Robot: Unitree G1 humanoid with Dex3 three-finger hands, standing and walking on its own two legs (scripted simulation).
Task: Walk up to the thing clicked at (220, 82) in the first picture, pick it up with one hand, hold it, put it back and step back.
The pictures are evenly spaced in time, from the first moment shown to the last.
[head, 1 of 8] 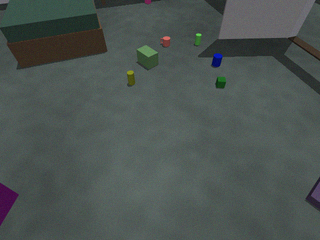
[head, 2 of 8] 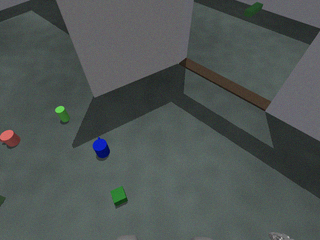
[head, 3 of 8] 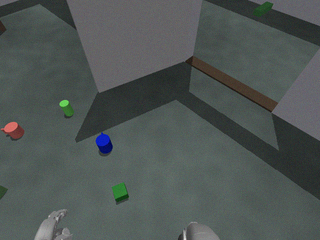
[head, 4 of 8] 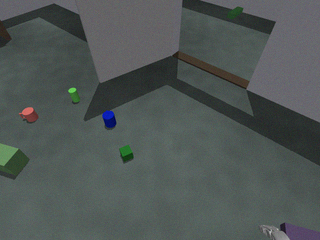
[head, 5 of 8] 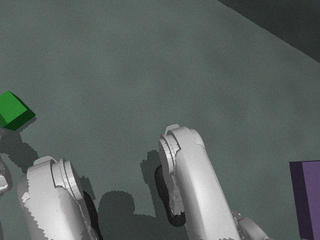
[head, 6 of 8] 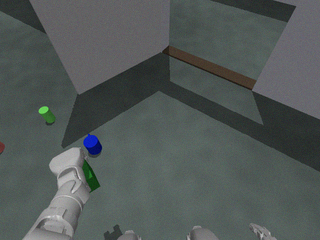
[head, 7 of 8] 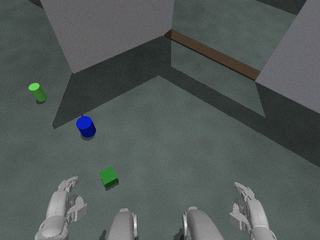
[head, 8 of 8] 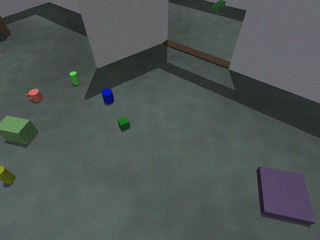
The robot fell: no
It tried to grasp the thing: yes
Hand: left
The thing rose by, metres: 0.67
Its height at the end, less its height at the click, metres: +0.00
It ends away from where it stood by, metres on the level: 0.01
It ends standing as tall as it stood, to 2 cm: yes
